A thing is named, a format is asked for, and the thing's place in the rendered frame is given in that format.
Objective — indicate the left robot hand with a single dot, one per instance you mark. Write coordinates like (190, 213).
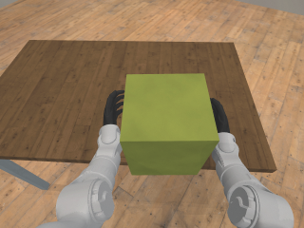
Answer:
(110, 111)

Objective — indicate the carton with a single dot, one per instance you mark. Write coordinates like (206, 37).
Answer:
(168, 125)

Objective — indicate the right robot hand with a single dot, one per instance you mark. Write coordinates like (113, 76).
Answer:
(220, 116)

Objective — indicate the table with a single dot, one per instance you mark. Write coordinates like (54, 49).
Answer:
(53, 97)

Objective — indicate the robot right forearm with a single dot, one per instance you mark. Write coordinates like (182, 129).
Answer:
(232, 173)

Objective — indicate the robot right upper arm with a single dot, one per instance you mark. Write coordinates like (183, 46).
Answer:
(250, 207)

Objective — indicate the robot left upper arm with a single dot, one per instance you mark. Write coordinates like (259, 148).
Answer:
(85, 204)

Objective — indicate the robot left forearm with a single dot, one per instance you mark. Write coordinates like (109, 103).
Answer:
(106, 161)

